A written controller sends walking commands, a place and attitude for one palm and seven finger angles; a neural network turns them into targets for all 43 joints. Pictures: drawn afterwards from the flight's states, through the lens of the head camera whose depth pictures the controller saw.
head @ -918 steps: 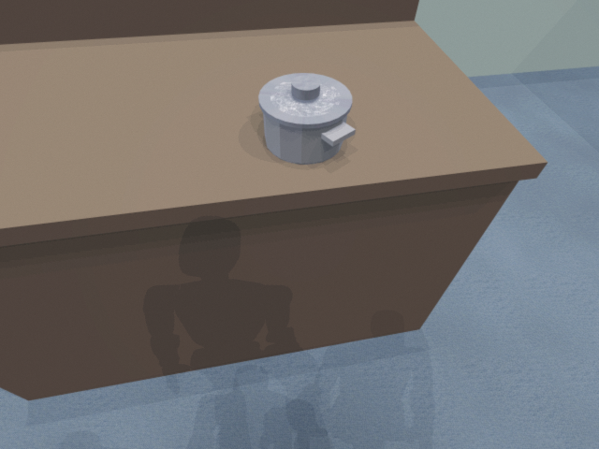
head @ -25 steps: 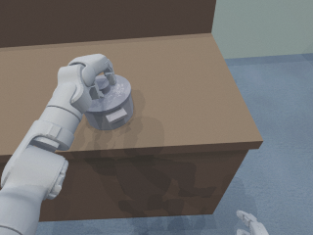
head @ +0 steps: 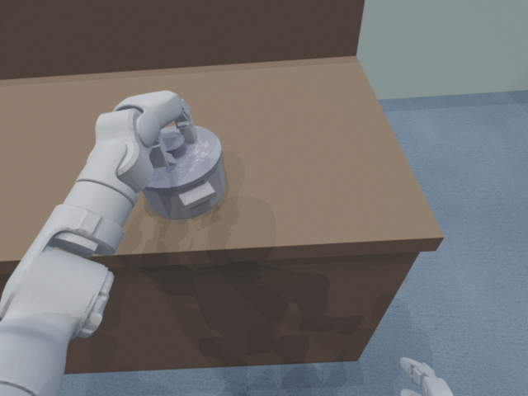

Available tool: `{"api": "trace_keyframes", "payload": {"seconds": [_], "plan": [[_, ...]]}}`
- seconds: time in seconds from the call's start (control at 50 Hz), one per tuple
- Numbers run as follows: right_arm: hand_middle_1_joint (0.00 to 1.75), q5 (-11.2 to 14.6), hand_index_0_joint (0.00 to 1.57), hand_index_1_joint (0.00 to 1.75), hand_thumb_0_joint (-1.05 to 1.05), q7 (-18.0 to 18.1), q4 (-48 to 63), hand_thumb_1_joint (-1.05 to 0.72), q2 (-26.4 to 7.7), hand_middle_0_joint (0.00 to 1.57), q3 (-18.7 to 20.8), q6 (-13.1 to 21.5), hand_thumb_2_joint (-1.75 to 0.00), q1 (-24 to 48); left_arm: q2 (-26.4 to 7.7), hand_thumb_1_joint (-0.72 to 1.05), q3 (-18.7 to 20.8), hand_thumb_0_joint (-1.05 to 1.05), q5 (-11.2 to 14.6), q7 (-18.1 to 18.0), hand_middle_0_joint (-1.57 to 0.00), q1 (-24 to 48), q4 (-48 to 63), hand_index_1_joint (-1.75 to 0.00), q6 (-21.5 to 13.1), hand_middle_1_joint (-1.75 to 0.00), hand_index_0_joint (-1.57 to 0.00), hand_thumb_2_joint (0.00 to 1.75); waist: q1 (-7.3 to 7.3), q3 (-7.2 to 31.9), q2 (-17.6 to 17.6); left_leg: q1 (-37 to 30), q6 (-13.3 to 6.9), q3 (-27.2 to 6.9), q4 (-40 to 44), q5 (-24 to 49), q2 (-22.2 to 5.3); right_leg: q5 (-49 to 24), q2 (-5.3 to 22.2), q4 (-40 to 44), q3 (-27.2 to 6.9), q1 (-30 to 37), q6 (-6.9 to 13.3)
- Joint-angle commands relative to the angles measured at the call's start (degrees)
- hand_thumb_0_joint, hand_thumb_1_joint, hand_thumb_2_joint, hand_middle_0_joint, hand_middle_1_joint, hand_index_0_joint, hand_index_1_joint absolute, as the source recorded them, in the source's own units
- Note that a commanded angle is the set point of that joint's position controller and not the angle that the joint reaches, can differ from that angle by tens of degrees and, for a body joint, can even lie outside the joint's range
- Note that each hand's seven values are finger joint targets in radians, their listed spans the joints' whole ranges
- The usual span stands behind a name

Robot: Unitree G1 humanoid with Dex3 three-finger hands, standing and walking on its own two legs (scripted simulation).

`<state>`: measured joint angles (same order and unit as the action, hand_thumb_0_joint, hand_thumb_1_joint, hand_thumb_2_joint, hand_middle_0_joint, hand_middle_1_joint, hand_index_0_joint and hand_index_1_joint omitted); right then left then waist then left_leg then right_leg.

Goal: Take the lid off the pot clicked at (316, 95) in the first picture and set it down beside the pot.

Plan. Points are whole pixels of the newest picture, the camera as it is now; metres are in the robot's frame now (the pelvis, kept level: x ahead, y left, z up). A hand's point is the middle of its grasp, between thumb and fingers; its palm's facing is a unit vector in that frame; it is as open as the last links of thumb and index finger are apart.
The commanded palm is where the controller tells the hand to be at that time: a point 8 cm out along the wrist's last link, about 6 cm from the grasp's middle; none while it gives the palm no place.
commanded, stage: close the fingers and squeeze the knob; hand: left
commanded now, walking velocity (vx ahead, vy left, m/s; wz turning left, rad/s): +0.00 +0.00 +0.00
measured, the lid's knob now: (170, 145) +0.47 +0.16 +0.15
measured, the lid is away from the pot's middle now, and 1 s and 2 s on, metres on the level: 0.00 0.01 0.00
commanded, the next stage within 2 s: lift the lid straight up in 0.10 s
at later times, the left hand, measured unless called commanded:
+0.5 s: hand (160, 144) +0.44 +0.16 +0.17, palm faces -0.32 -0.10 -0.94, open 7.9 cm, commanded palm +0.42 +0.17 +0.26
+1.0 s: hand (149, 123) +0.43 +0.16 +0.22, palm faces -0.23 -0.07 -0.97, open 7.8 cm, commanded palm +0.42 +0.17 +0.30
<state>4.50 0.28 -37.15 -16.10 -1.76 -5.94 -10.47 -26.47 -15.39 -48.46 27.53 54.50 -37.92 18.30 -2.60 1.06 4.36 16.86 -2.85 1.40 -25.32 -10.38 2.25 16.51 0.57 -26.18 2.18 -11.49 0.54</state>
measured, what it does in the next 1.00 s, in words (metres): stands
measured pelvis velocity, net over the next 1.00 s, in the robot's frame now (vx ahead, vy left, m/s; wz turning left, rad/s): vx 0.00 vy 0.01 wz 0.01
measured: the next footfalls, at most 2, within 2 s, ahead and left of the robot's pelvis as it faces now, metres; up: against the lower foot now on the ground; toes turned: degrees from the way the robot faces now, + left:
none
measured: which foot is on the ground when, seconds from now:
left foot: down 0.00-1.00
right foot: down 0.00-1.00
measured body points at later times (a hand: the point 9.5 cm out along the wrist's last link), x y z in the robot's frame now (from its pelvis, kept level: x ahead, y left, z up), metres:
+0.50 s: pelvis +0.00 +0.00 +0.00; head +0.01 -0.03 +0.45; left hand +0.45 +0.16 +0.23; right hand +0.12 -0.25 -0.12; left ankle +0.03 +0.09 -0.74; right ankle -0.03 -0.11 -0.74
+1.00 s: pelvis +0.00 +0.01 +0.00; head +0.01 -0.03 +0.45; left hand +0.44 +0.16 +0.27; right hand +0.16 -0.23 -0.11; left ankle +0.03 +0.09 -0.74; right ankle -0.03 -0.11 -0.74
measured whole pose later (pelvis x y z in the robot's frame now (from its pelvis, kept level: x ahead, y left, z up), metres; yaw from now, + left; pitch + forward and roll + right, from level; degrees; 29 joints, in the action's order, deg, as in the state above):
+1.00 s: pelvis +0.00 +0.01 +0.00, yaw +1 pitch +1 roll +0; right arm 4.1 0.3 -37.9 -15.9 -1.5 -2.8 -8.6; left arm -28.0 -17.3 -48.0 30.8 58.5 -32.9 19.9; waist -1.3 0.4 5.2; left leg 15.3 -3.3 0.8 -23.4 -9.1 3.1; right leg 15.6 1.3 -24.6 2.6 -9.8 0.1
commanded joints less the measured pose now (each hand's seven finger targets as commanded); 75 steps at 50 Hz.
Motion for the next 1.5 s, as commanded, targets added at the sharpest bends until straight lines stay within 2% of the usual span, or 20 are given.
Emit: {"api": "trace_keyframes", "payload": {"seconds": [0.0,0.04,0.12,0.24,0.32,0.44,0.52,0.58,0.64,0.72,0.76,0.82,0.88,1.04,1.12,1.14,1.3,1.34,1.42,1.48], "plan": [[0.3,0.2,0.2,0.3,0.0,0.3,8.0,-0.9,-6.5,0.2,2.2,2.6,-0.9,4.4,-12.6,0.53,4.3,0.0,-2.1,-2.5,-0.84,28.4,6.8,-0.95,0.2,-0.98,-0.82,1.01,-0.17,18.6,-5.6,-12.6,-1.9,-2.9,1.1,9.2,1.1,-18.7,-2.3,3.0,-0.4,-0.8,1.7],[0.3,0.2,0.2,0.3,0.0,0.2,8.0,-0.9,-6.7,0.2,2.2,2.5,-0.9,4.2,-15.2,0.55,6.7,0.0,-2.0,-2.9,-0.86,28.0,7.0,-0.95,-0.1,-0.99,-0.84,1.02,0.26,19.2,-6.1,-12.4,-1.8,-3.1,1.2,9.4,0.9,-18.7,-2.3,2.8,-0.4,0.1,1.8],[0.3,0.2,0.2,0.3,0.0,0.4,7.7,-0.9,-6.9,0.2,2.3,2.3,-0.9,4.0,-11.6,0.57,3.8,0.0,-1.4,-2.7,-0.88,28.7,4.3,-0.96,0.1,-1.0,-0.86,1.04,-0.64,17.6,-5.9,-11.8,-1.9,-3.1,1.1,8.7,1.1,-18.3,-2.2,3.5,-0.2,-1.1,1.9],[0.3,-0.1,0.2,0.3,0.0,0.4,8.1,-0.9,-6.7,0.2,2.4,2.9,-0.9,4.0,-17.0,0.57,7.8,0.0,-2.5,-3.0,-0.89,32.2,9.5,-0.97,-0.5,-1.0,-0.87,1.05,0.3,22.5,-5.0,-14.2,-2.0,-3.4,0.9,11.5,1.0,-20.9,-2.1,2.6,-0.9,1.7,1.9],[0.3,-0.1,0.2,0.3,0.0,0.6,7.9,-0.9,-6.6,0.2,2.8,3.3,-0.9,4.0,-13.6,0.57,5.1,0.0,-1.2,-2.7,-0.89,36.3,11.2,-0.97,-0.3,-1.01,-0.88,1.06,-0.75,21.3,-3.7,-15.6,-2.4,-3.9,1.2,11.4,1.0,-20.3,-2.3,3.6,-0.4,0.0,2.1],[0.3,-0.3,0.2,0.3,0.0,0.9,7.6,-0.9,-6.6,0.2,2.6,4.7,-0.9,3.8,-20.0,0.58,9.3,0.0,-2.2,-2.8,-0.89,39.4,14.5,-0.97,-0.8,-1.01,-0.88,1.06,0.3,25.0,-3.3,-17.4,-2.3,-4.4,1.5,13.2,1.1,-22.3,-2.3,3.0,-1.0,2.8,1.9],[0.3,-0.2,0.2,0.3,0.0,0.9,7.2,-0.9,-6.7,0.2,2.9,5.0,-0.9,3.6,-15.6,0.58,6.4,0.0,-1.0,-1.9,-0.9,37.0,11.8,-0.97,-0.4,-1.01,-0.88,1.06,-0.62,22.5,-4.1,-17.1,-2.6,-4.1,1.3,13.1,1.2,-22.5,-2.4,4.1,-0.7,1.6,1.9],[0.3,-0.4,0.2,0.3,0.0,1.0,7.2,-0.9,-6.7,0.2,2.9,6.1,-0.9,3.8,-20.4,0.58,9.7,0.0,-1.9,-1.9,-0.9,38.6,13.9,-0.97,-0.6,-1.01,-0.88,1.06,0.32,24.1,-3.8,-18.3,-2.6,-4.4,1.2,14.2,1.2,-23.4,-2.4,3.4,-1.1,2.0,1.9],[0.3,-0.5,0.2,0.3,0.0,0.6,8.0,-0.9,-6.3,0.2,3.0,6.8,-0.9,4.6,-19.4,0.58,9.1,0.0,-1.3,-1.5,-0.9,39.8,20.2,-0.97,-1.1,-1.01,-0.88,1.06,0.55,28.0,-1.9,-21.4,-2.4,-4.9,0.3,20.4,1.1,-27.1,-2.3,2.8,-1.4,3.6,1.8],[0.3,0.0,0.2,0.3,0.0,0.1,7.1,-0.9,-6.9,0.2,3.2,5.6,-0.9,4.5,-14.4,0.58,5.9,0.0,-0.4,-0.7,-0.9,35.2,14.9,-0.97,0.7,-1.01,-0.88,1.06,-0.27,21.3,-2.7,-19.3,-2.3,-4.8,0.9,18.3,0.8,-24.0,-2.6,4.1,-0.1,0.1,2.1],[0.3,-0.2,0.2,0.3,0.0,0.2,7.0,-0.9,-6.8,0.2,2.8,5.5,-0.9,4.9,-16.8,0.58,7.0,0.0,-1.7,-0.5,-0.9,36.8,13.9,-0.97,1.1,-1.01,-0.88,1.06,0.14,20.4,-4.5,-17.3,-2.4,-4.3,1.2,15.3,1.3,-23.5,-2.6,3.9,-0.4,0.5,2.0],[0.3,0.1,0.2,0.3,0.0,0.1,7.6,-0.9,-6.6,0.2,2.8,5.6,-0.9,5.9,-14.5,0.58,5.2,0.0,-0.5,-0.7,-0.9,40.4,18.8,-0.97,0.8,-1.01,-0.88,1.06,-0.21,24.2,-1.8,-20.7,-2.2,-5.0,1.0,17.9,1.0,-23.4,-2.4,3.6,-0.1,0.8,2.2],[0.3,-0.2,0.2,0.3,0.0,0.1,7.7,-0.9,-6.1,0.2,2.7,6.3,-0.9,6.0,-18.0,0.58,7.6,0.0,-1.8,-1.1,-0.9,43.8,21.8,-0.97,0.9,-1.01,-0.88,1.06,0.57,27.8,-1.1,-23.1,-1.7,-5.8,0.9,19.5,0.7,-22.7,-2.6,2.8,-0.5,0.8,2.3],[0.3,-0.2,0.2,0.3,0.0,0.0,7.2,-0.9,-6.1,0.2,2.1,5.6,-0.9,7.0,-17.7,0.58,7.6,0.0,-2.2,-0.6,-0.9,43.0,16.6,-0.97,1.8,-1.01,-0.88,1.06,1.25,24.7,-4.6,-19.3,-1.5,-4.8,2.1,16.3,0.8,-21.4,-2.2,3.0,-0.3,1.4,2.3],[0.3,-0.1,0.2,0.3,0.0,-0.3,7.5,-0.9,-6.0,0.2,2.2,5.1,-0.9,7.4,-11.6,0.58,3.2,0.0,-0.8,0.0,-0.9,41.9,15.9,-0.97,2.4,-1.01,-0.88,1.06,0.35,23.1,-3.4,-19.5,-1.6,-4.8,2.0,16.3,0.8,-20.6,-2.1,3.7,0.2,0.0,2.4],[0.3,-0.1,0.2,0.3,0.0,-0.1,7.1,-0.9,-5.9,0.2,1.9,5.0,-0.9,7.4,-16.1,0.58,6.4,0.0,-2.3,-0.2,-0.9,42.9,14.3,-0.97,2.6,-1.01,-0.88,1.06,1.04,22.5,-5.2,-18.0,-1.5,-4.5,2.5,14.0,0.7,-19.3,-2.2,3.5,-0.1,0.3,2.3],[0.3,-0.3,0.2,0.3,0.0,0.9,7.1,-0.9,-5.6,0.2,1.5,6.5,-0.9,7.2,-17.5,0.58,6.0,0.0,-3.0,-0.1,-0.9,50.4,14.2,-0.97,2.1,-1.01,-0.88,1.06,0.97,24.7,-4.5,-18.5,-1.9,-4.2,3.0,11.6,1.2,-18.4,-1.9,3.7,-0.9,1.3,2.2],[0.3,-0.4,0.2,0.3,0.0,0.7,7.1,-0.9,-6.1,0.2,1.6,6.5,-0.9,6.9,-22.8,0.58,10.5,0.0,-3.2,-0.3,-0.9,48.2,14.4,-0.97,1.9,-1.01,-0.88,1.06,2.09,26.5,-5.7,-17.7,-1.9,-4.1,2.8,13.3,1.0,-20.5,-1.7,3.4,-1.3,4.1,2.1],[0.3,-0.1,0.2,0.3,0.0,0.5,7.3,-0.9,-6.4,0.2,1.8,6.0,-0.9,6.9,-17.8,0.58,6.8,0.0,-1.9,0.9,-0.9,44.8,10.8,-0.97,2.6,-1.01,-0.88,1.06,1.32,22.0,-5.4,-15.6,-2.2,-3.4,2.6,12.9,1.2,-21.2,-1.3,4.1,-0.9,2.9,2.1],[0.3,0.1,0.2,0.3,0.0,0.6,7.7,-0.9,-6.0,0.2,1.4,5.9,-0.9,7.6,-19.3,0.58,7.0,0.0,-3.5,1.4,-0.9,46.9,11.1,-0.97,3.0,-1.01,-0.88,1.06,1.54,21.0,-6.2,-15.1,-2.1,-3.2,2.9,10.6,1.2,-19.0,-1.5,3.8,-1.0,1.7,2.0]]}}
